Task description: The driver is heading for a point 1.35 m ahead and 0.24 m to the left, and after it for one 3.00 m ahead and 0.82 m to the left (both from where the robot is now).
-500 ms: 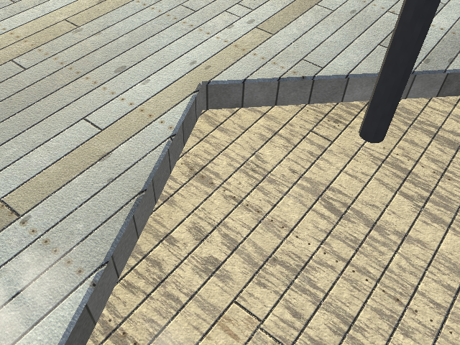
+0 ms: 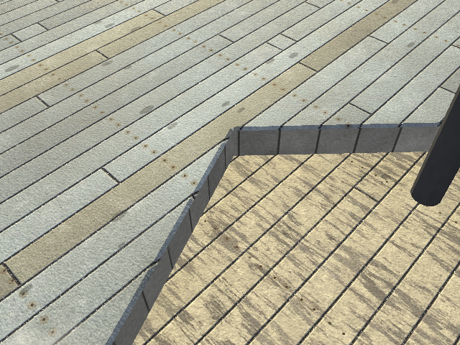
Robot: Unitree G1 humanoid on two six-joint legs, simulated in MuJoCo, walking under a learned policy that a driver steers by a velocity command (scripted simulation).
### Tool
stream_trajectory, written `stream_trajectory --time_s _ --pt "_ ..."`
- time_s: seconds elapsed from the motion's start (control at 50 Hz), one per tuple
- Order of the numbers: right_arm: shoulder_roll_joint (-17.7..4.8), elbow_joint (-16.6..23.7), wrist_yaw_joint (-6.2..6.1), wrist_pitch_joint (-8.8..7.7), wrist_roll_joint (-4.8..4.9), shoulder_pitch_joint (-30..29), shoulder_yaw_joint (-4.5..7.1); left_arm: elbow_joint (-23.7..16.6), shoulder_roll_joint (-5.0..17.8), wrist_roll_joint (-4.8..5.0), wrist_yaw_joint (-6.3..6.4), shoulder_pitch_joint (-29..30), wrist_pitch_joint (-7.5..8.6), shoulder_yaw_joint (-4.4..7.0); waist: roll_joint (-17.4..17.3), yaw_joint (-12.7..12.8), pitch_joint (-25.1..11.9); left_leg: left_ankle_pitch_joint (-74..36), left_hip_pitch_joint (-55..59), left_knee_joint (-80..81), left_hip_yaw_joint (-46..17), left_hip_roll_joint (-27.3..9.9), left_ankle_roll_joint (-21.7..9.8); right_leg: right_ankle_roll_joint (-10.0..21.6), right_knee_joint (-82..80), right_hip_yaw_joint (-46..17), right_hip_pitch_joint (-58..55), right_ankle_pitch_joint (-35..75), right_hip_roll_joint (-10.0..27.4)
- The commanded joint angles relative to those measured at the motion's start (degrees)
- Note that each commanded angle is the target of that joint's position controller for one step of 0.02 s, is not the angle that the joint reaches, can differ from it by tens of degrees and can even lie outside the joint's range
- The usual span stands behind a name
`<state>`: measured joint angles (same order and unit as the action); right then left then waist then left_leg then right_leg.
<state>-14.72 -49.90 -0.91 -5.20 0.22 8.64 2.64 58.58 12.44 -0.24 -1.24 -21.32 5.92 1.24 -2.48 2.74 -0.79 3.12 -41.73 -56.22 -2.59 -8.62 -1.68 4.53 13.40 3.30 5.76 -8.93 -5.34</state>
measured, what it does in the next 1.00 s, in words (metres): walks ahead: left foot, then right foot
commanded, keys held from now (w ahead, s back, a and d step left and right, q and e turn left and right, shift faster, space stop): w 1.00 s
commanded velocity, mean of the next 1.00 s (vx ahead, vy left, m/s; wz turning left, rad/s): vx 0.50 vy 0.00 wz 0.00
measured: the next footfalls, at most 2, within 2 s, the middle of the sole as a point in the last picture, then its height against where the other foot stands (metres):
left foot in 0.26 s outside the picture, level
right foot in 0.82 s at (287, 311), level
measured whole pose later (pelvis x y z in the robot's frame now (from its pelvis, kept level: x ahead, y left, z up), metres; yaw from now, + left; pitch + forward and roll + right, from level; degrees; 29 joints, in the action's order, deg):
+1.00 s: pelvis +0.55 -0.02 +0.00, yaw +0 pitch +1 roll +0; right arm -15.4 -54.4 -0.9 -5.3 1.0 13.4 3.7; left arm 53.4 13.3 -0.4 -1.6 -14.3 5.4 3.4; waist -2.4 1.2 0.9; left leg 17.0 -30.9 -67.0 -1.5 -6.0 -2.6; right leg 3.7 22.2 3.8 15.4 -8.3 -2.7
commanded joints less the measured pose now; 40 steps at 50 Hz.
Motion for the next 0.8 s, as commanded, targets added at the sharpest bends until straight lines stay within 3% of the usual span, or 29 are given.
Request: stream_trajectory --time_s 0.02,0.12,0.16,0.2,0.22,0.24,0.26,0.28,0.3,0.32,0.34,0.36,0.38,0.42,0.44,0.46,0.48,0.5,0.6,0.7,0.76,0.78,0.8 --pt "-1.2 3.2 0.31 -0.5 0.05 -2.7 -0.05 -3.3 8.9 0.43 1.03 1.0 0.52 1.5 4.6 -1.1 4.1 -8.5 1.8 12.0 0.9 0.5 0.6 8.0 -7.7 -8.9 4.2 11.5 15.2" --pt "-1.8 6.1 1.79 -1.0 0.83 -12.0 -0.53 -1.2 9.7 1.25 1.36 -4.6 -0.44 1.85 4.5 2.2 6.3 -7.9 1.1 22.7 2.2 2.8 0.3 7.3 -5.7 -9.0 -5.1 8.8 17.6" --pt "-2.3 7.4 2.59 -1.48 0.92 -13.7 -0.53 -0.6 10.0 1.21 1.62 -5.4 -1.09 2.07 4.8 2.0 6.6 -4.1 0.7 25.0 2.1 3.4 -0.9 6.8 -3.2 -9.6 -9.4 10.9 19.5" --pt "-3.6 7.3 3.08 -1.93 0.87 -11.3 -0.07 -0.8 10.7 1.18 1.73 -4.3 -1.67 2.42 6.1 -0.2 4.8 0.1 6.2 27.3 3.2 5.0 -2.5 5.6 0.7 -9.3 -11.1 19.0 20.0" --pt "-5.1 6.4 3.05 -2.1 0.81 -7.2 0.7 -1.2 11.3 1.01 1.7 -3.1 -1.94 2.54 7.0 -2.7 2.0 1.4 13.3 27.9 4.9 7.1 -3.5 4.9 5.6 -8.3 -10.8 29.2 19.1" --pt "-7.6 3.5 2.78 -2.16 0.84 2.2 2.15 -1.7 10.5 0.59 1.61 -2.1 -2.26 2.2 6.7 -7.2 -3.5 0.9 25.6 28.6 6.1 8.9 -5.2 3.6 16.2 -6.0 -8.3 36.3 16.1" --pt "-12.1 0.9 2.21 -2.12 0.28 14.1 3.59 -3.5 8.9 -0.3 1.55 -1.2 -2.11 1.28 2.7 -11.7 -12.5 -0.1 44.4 27.0 -3.5 0.3 -9.2 1.4 33.5 -3.3 3.4 26.6 12.6" --pt "-17.0 -0.8 2.36 -1.65 -0.51 19.9 4.76 -3.9 0.7 0.12 0.69 -8.3 -0.62 -1.02 -13.0 -8.6 -21.3 10.7 66.2 32.5 -31.6 -13.7 -18.9 -2.6 55.6 -2.8 27.8 -8.0 1.7" --pt "-10.8 -0.8 2.34 -1.68 -0.33 19.2 3.12 -2.8 5.6 1.59 0.49 -6.5 1.07 0.07 -9.7 -9.8 -21.8 14.3 66.0 38.6 -40.0 -14.3 -18.2 -1.5 63.7 -11.9 34.8 -21.9 2.5" --pt "-8.4 0.3 2.16 -1.76 0.14 13.0 2.22 -4.9 9.9 2.96 0.39 -0.8 2.0 1.24 -7.2 -8.4 -12.1 11.6 57.9 39.4 -30.2 -12.3 -14.6 -0.4 64.8 -11.1 38.7 -17.8 5.9" --pt "-6.7 1.6 2.07 -1.75 0.12 7.5 1.57 -5.8 9.9 2.8 0.82 2.5 1.99 1.31 -2.0 -6.3 -7.7 4.3 48.7 40.5 -22.0 -10.3 -12.8 -0.5 62.5 -9.2 36.4 -12.2 9.3" --pt "-5.1 2.0 2.34 -1.78 -0.17 4.5 1.08 -6.1 9.1 1.74 1.27 4.4 1.48 1.67 1.4 -4.6 -3.7 -1.1 41.0 42.7 -16.6 -7.9 -11.8 -0.9 59.1 -8.1 34.1 -8.6 11.0" --pt "-4.7 1.6 2.51 -2.02 -0.65 3.7 0.92 -6.1 7.9 1.18 1.44 3.1 0.62 1.84 -0.6 -2.6 -3.0 -4.3 36.6 44.1 -13.2 -6.4 -11.4 -1.2 56.4 -8.5 30.2 -6.5 12.8" --pt "-4.0 0.2 2.75 -2.17 -0.6 5.1 0.83 -5.5 5.4 1.02 1.5 1.0 -0.84 1.71 -1.0 -1.2 -1.7 -8.2 32.9 46.3 -8.7 -4.4 -11.7 -1.9 53.2 -7.6 27.7 -5.1 13.3" --pt "-2.6 -0.7 2.61 -2.08 -0.67 5.8 0.51 -5.5 5.6 1.04 1.77 2.1 -1.56 2.12 0.0 -0.9 -1.0 -9.8 32.6 46.5 -5.6 -2.0 -10.2 -1.6 53.1 -6.9 29.0 -3.0 13.2" --pt "-6.9 -1.2 2.14 -1.9 -0.71 6.4 1.44 -6.4 4.3 0.83 1.77 2.3 -1.78 1.76 -2.9 -0.3 -0.2 -12.9 31.7 47.3 -5.5 -4.4 -11.9 -2.6 50.2 -6.9 30.4 -1.7 13.6" --pt "-7.4 -1.5 1.78 -1.75 -0.42 7.6 1.75 -7.4 4.9 0.4 1.9 4.9 -1.79 1.79 -1.5 -1.2 1.2 -14.0 31.8 48.1 -5.3 -4.7 -12.6 -3.8 46.9 -6.9 32.5 0.0 14.2" --pt "-6.6 -2.2 1.44 -1.48 -0.41 9.1 1.56 -8.4 5.6 0.33 1.88 7.8 -1.69 2.08 -0.6 -1.9 1.9 -13.8 32.9 48.3 -4.3 -4.3 -12.1 -4.2 43.4 -6.8 34.3 2.8 14.1" --pt "-7.7 -3.8 0.28 -0.81 0.29 13.0 1.73 -11.4 3.9 0.86 1.28 18.2 -1.08 1.73 -1.0 -4.9 3.3 -6.8 35.5 49.8 -1.0 -2.8 -9.7 -4.3 26.3 -4.5 33.2 14.4 11.9" --pt "-8.1 -6.2 -0.21 -0.09 0.87 15.9 2.24 -14.2 4.6 1.4 0.03 24.7 -0.58 1.71 -1.7 -6.2 5.8 -4.6 43.2 47.5 -1.3 -6.1 -8.7 -2.6 19.1 -4.8 34.4 11.8 10.9" --pt "-9.0 -6.5 -0.48 0.5 1.15 14.7 2.87 -14.8 5.9 1.27 -0.73 23.3 -0.03 2.18 -2.6 -4.3 4.6 -11.4 45.9 42.8 -1.3 -7.6 -7.4 -0.3 16.8 -3.4 29.4 5.3 9.4" --pt "-9.5 -6.2 -0.51 0.74 1.18 13.6 3.0 -14.0 7.0 1.18 -0.69 19.8 0.09 2.83 -3.0 -2.1 2.4 -19.8 45.5 38.7 -0.4 -6.8 -6.7 0.7 15.9 -1.7 23.3 4.1 7.7" --pt "-8.9 -6.0 -0.51 1.04 1.05 12.7 2.76 -11.6 8.8 1.03 -0.45 12.2 0.07 4.08 -2.3 1.6 -1.9 -27.7 43.5 29.8 1.7 -4.1 -5.4 2.0 14.9 0.1 12.8 4.4 5.5"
